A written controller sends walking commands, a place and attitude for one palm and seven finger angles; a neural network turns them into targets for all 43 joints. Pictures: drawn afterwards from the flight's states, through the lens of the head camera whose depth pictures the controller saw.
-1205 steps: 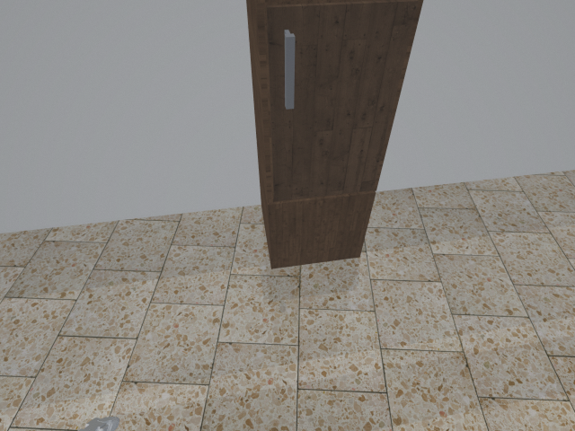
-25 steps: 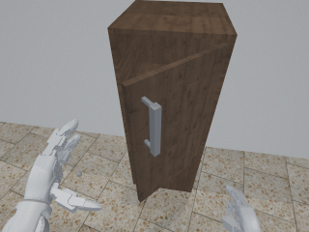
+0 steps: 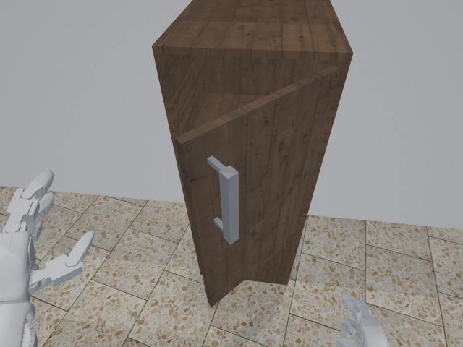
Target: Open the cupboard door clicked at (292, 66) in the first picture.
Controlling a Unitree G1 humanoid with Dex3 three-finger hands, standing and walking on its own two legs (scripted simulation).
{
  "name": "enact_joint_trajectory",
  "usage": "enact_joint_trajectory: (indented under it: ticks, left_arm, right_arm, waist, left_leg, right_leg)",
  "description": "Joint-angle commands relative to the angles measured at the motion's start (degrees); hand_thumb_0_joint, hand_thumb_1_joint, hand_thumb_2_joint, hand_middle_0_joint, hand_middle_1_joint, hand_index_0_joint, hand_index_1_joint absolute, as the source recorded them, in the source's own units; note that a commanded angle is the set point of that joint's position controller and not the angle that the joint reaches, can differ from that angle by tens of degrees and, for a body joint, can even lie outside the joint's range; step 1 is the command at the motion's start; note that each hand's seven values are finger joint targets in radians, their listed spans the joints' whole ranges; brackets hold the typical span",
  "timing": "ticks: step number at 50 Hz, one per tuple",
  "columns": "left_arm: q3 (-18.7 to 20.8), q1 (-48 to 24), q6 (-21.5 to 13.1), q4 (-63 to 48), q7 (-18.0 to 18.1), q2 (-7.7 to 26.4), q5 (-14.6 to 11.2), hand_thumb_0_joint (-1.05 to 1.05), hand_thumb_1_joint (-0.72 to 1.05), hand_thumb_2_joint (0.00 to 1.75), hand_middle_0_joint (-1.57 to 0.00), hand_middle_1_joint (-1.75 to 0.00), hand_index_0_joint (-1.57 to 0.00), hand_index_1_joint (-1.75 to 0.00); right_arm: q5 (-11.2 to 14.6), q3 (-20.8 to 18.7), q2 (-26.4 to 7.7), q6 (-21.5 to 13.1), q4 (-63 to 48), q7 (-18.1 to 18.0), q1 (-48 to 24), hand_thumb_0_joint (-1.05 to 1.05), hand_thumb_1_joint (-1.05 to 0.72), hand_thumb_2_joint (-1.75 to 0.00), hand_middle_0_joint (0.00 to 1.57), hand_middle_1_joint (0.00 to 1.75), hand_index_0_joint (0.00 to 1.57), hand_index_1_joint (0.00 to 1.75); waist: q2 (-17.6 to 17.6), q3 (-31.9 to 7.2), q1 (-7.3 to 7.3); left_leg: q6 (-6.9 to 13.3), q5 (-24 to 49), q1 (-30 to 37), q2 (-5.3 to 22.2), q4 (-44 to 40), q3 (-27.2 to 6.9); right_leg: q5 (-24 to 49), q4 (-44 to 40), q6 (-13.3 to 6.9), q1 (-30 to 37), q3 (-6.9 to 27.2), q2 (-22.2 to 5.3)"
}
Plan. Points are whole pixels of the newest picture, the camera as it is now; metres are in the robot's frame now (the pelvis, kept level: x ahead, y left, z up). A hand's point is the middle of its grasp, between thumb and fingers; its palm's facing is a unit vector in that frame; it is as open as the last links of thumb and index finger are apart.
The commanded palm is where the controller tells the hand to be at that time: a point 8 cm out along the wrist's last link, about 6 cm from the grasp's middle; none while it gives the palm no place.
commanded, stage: draw the hand back to the body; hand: left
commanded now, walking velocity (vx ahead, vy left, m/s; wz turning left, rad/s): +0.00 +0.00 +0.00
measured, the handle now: (223, 202) +0.32 +0.06 +0.11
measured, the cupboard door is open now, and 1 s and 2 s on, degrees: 47 47 47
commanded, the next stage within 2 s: step back with the hand held close in 0.48 s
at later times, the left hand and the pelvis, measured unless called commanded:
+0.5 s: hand (65, 247) +0.19 +0.25 +0.15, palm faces +0.45 -0.80 -0.39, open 7.5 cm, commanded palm +0.14 +0.29 +0.17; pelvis +0.00 -0.01 +0.00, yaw +0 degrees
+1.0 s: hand (50, 269) +0.16 +0.26 +0.14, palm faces +0.31 -0.80 -0.51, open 7.4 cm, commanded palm +0.10 +0.30 +0.17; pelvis -0.05 +0.01 +0.00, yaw -2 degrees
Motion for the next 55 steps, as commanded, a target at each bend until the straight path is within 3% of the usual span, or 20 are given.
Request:
enact_joint_trajectory:
  ticks: [1, 5, 8, 11, 15, 18, 24, 29, 30, 31, 32, 34, 35, 37, 39, 40, 43, 46, 50, 55]
  left_arm:
    - [8.57, -5.78, -3.89, -11.73, 1.34, 10.26, -0.38, 0.00, 0.76, 0.84, -0.19, -0.30, -0.19, -0.30]
    - [11.39, -6.88, -3.82, -9.48, 1.56, 12.07, -0.71, 0.00, 0.90, 0.90, -0.20, -0.30, -0.20, -0.30]
    - [8.16, -7.28, -3.76, -9.64, 1.03, 9.09, -0.75, 0.00, 0.90, 0.90, -0.20, -0.30, -0.20, -0.30]
    - [7.82, -7.47, -3.84, -10.59, 1.11, 9.50, -0.54, 0.00, 0.90, 0.90, -0.20, -0.30, -0.20, -0.30]
    - [10.06, -6.62, -3.77, -10.40, 1.35, 11.90, -0.64, 0.00, 0.90, 0.90, -0.20, -0.30, -0.20, -0.30]
    - [10.34, -6.45, -3.88, -10.10, 1.22, 11.48, -0.91, 0.00, 0.90, 0.90, -0.20, -0.30, -0.20, -0.30]
    - [9.45, -7.58, -4.04, -10.80, 1.07, 10.70, -0.63, 0.00, 0.90, 0.90, -0.20, -0.30, -0.20, -0.30]
    - [9.05, -6.74, -4.03, -9.00, 0.90, 10.14, -0.84, 0.00, 0.90, 0.90, -0.20, -0.30, -0.20, -0.30]
    - [10.14, -9.00, -4.42, -12.16, 1.05, 11.99, -0.92, 0.00, 0.90, 0.90, -0.20, -0.30, -0.20, -0.30]
    - [16.73, -11.77, -6.39, -13.89, 1.17, 18.54, -0.81, 0.00, 0.90, 0.90, -0.20, -0.30, -0.20, -0.30]
    - [13.75, -6.05, -6.57, -9.50, 0.55, 14.28, -0.64, 0.00, 0.90, 0.90, -0.20, -0.30, -0.20, -0.30]
    - [11.52, -2.92, -6.14, -9.13, 0.17, 12.24, -0.19, 0.00, 0.90, 0.90, -0.20, -0.30, -0.20, -0.30]
    - [11.38, -3.02, -6.50, -10.11, 0.20, 12.36, -0.13, 0.00, 0.90, 0.90, -0.20, -0.30, -0.20, -0.30]
    - [11.33, -0.61, -6.61, -10.21, 0.47, 12.24, -0.06, 0.00, 0.90, 0.90, -0.20, -0.30, -0.20, -0.30]
    - [12.05, 0.99, -6.67, -11.84, 0.82, 12.99, 0.00, 0.00, 0.90, 0.90, -0.20, -0.30, -0.20, -0.30]
    - [12.83, 1.37, -6.75, -12.92, 1.03, 13.87, 0.01, 0.00, 0.90, 0.90, -0.20, -0.30, -0.20, -0.30]
    - [14.45, 3.12, -6.90, -15.45, 1.57, 15.15, -0.01, 0.00, 0.90, 0.90, -0.20, -0.30, -0.20, -0.30]
    - [16.08, 5.10, -7.21, -16.50, 2.21, 16.12, -0.12, 0.00, 0.90, 0.90, -0.20, -0.30, -0.20, -0.30]
    - [16.23, 5.35, -7.86, -17.30, 2.61, 15.80, 0.16, 0.00, 0.90, 0.90, -0.20, -0.30, -0.20, -0.30]
    - [15.97, 3.89, -9.31, -15.84, 2.98, 14.10, 1.36, 0.00, 0.90, 0.90, -0.20, -0.30, -0.20, -0.30]
  right_arm:
    - [0.46, -2.84, -6.06, -2.78, -9.22, -0.50, -8.30, 0.00, -0.90, -0.90, 0.20, 0.30, 0.20, 0.30]
    - [0.51, -3.12, -6.22, -2.41, -8.57, -0.65, -8.40, 0.00, -0.90, -0.90, 0.20, 0.30, 0.20, 0.30]
    - [0.60, -3.28, -6.33, -2.22, -8.71, -0.35, -8.31, 0.00, -0.90, -0.90, 0.20, 0.30, 0.20, 0.30]
    - [0.39, -3.38, -6.61, -2.48, -8.65, -0.17, -8.20, 0.00, -0.90, -0.90, 0.20, 0.30, 0.20, 0.30]
    - [0.31, -3.55, -6.56, -2.40, -8.70, -0.35, -8.45, 0.00, -0.90, -0.90, 0.20, 0.30, 0.20, 0.30]
    - [0.39, -3.45, -6.05, -2.08, -8.79, -0.44, -8.80, 0.00, -0.90, -0.90, 0.20, 0.30, 0.20, 0.30]
    - [0.45, -3.37, -6.00, -2.25, -8.51, -0.25, -8.74, 0.00, -0.90, -0.90, 0.20, 0.30, 0.20, 0.30]
    - [0.44, -3.51, -6.17, -2.20, -8.42, -0.17, -8.98, 0.00, -0.90, -0.90, 0.20, 0.30, 0.20, 0.30]
    - [0.48, -3.45, -6.22, -2.51, -8.76, -0.22, -9.50, 0.00, -0.90, -0.90, 0.20, 0.30, 0.20, 0.30]
    - [1.37, -3.44, -7.58, -1.44, -10.63, -0.14, -8.43, 0.00, -0.90, -0.90, 0.20, 0.30, 0.20, 0.30]
    - [0.95, -3.55, -6.76, -0.45, -9.56, -0.14, -8.09, 0.00, -0.90, -0.90, 0.20, 0.30, 0.20, 0.30]
    - [0.95, -3.89, -7.12, 0.78, -10.49, 0.19, -8.12, 0.00, -0.90, -0.90, 0.20, 0.30, 0.20, 0.30]
    - [0.95, -4.08, -7.33, 1.03, -10.69, 0.02, -8.53, 0.00, -0.90, -0.90, 0.20, 0.30, 0.20, 0.30]
    - [1.05, -4.33, -7.37, 1.72, -11.30, -0.02, -7.77, 0.00, -0.90, -0.90, 0.20, 0.30, 0.20, 0.30]
    - [1.23, -4.72, -7.40, 2.36, -12.17, -0.08, -7.31, 0.00, -0.90, -0.90, 0.20, 0.30, 0.20, 0.30]
    - [1.34, -4.82, -7.52, 2.60, -12.36, -0.30, -7.84, 0.00, -0.90, -0.90, 0.20, 0.30, 0.20, 0.30]
    - [1.53, -5.16, -7.06, 3.35, -13.71, -0.39, -7.51, 0.00, -0.90, -0.90, 0.20, 0.30, 0.20, 0.30]
    - [1.62, -5.37, -6.72, 3.86, -14.38, -0.53, -7.42, 0.00, -0.90, -0.90, 0.20, 0.30, 0.20, 0.30]
    - [1.42, -5.56, -7.48, 3.59, -14.71, -0.62, -7.26, 0.00, -0.90, -0.90, 0.20, 0.30, 0.20, 0.30]
    - [1.37, -5.56, -8.27, 2.03, -15.07, -0.61, -6.41, 0.00, -0.90, -0.90, 0.20, 0.30, 0.20, 0.30]
  waist:
    - [-0.02, -3.78, 0.51]
    - [-0.04, -3.55, 0.69]
    - [1.05, -3.45, 0.06]
    - [1.88, -4.77, 0.12]
    - [-0.97, -5.36, 0.69]
    - [-1.52, -4.70, 0.65]
    - [1.83, -4.51, 0.31]
    - [-1.12, -3.74, 0.31]
    - [-0.78, -4.39, 0.62]
    - [-1.20, -0.07, -2.16]
    - [-4.07, -1.29, -2.37]
    - [-5.25, -2.39, -2.61]
    - [-2.41, -3.16, -2.60]
    - [-1.71, -6.48, -2.64]
    - [-2.55, -9.49, -2.67]
    - [-0.84, -10.44, -2.53]
    - [-2.62, -11.89, -2.49]
    - [-1.75, -12.08, -2.46]
    - [1.48, -9.05, -2.46]
    - [4.67, -3.36, -2.86]
  left_leg:
    - [-0.98, 17.45, 0.25, 1.94, -4.40, -1.71]
    - [-0.79, 18.05, 0.62, 1.76, -4.17, -1.33]
    - [-0.64, 18.32, 1.41, 1.73, -4.22, -1.03]
    - [-0.61, 19.53, 2.09, 1.64, -4.23, -1.29]
    - [-0.41, 19.26, 2.05, 1.44, -3.92, -0.96]
    - [-0.33, 17.92, 1.71, 1.37, -4.12, -0.71]
    - [-0.54, 18.44, 2.32, 1.41, -4.16, -0.63]
    - [-0.23, 16.38, 1.95, 1.45, -4.53, -0.65]
    - [-0.15, 16.41, 2.08, 1.31, -4.37, -0.80]
    - [0.82, 11.76, -1.18, 2.26, -2.23, -1.19]
    - [0.86, 11.28, -1.23, 2.15, -1.07, -2.00]
    - [0.53, 12.90, -1.15, 2.38, -0.52, -1.58]
    - [0.49, 14.73, -1.22, 2.52, -0.48, -1.34]
    - [0.28, 18.19, -0.73, 3.46, -0.53, -1.23]
    - [0.14, 22.00, -0.75, 3.99, -0.07, -1.23]
    - [0.15, 24.33, -0.67, 4.21, -0.23, -1.54]
    - [0.08, 25.39, -2.25, 4.92, -0.02, -1.74]
    - [0.06, 23.31, -5.17, 5.16, -0.13, -2.15]
    - [0.71, 14.25, -11.70, 5.92, -2.68, -4.05]
    - [3.41, -13.47, -29.21, 8.42, -8.58, -7.02]
  right_leg:
    - [13.17, -3.06, -1.73, 0.54, -0.09, 0.61]
    - [14.26, -3.88, -1.80, 0.68, 0.14, 0.61]
    - [14.40, -4.01, -1.47, 0.12, 0.18, 0.48]
    - [15.22, -3.80, -1.46, 0.84, 0.11, 0.39]
    - [16.25, -4.14, -1.45, 1.53, 0.30, 0.55]
    - [15.66, -4.51, -1.34, 1.16, 0.53, 0.52]
    - [15.40, -4.77, -1.38, 0.75, 0.47, 0.55]
    - [13.87, -5.40, -1.22, 0.31, 0.58, 0.67]
    - [14.21, -5.49, -1.29, 0.94, 0.75, 0.55]
    - [17.66, -8.27, -1.24, -6.27, 6.67, -2.24]
    - [19.25, -7.76, -1.34, -5.83, 6.58, -3.44]
    - [21.78, -6.90, -1.24, -6.06, 6.51, -3.88]
    - [24.04, -6.05, -1.12, -5.72, 5.90, -4.21]
    - [25.87, -3.92, -0.82, -4.72, 5.46, -3.97]
    - [29.44, -1.84, -0.58, -3.09, 4.91, -3.76]
    - [30.51, -0.84, -0.52, -2.38, 4.54, -3.72]
    - [30.45, 1.25, -0.27, -2.18, 4.48, -3.18]
    - [29.62, 2.77, -0.44, -1.59, 4.93, -3.48]
    - [19.27, 3.70, -0.23, -2.56, 4.86, -2.22]
    - [6.58, 9.03, 0.28, 1.62, 4.78, -0.60]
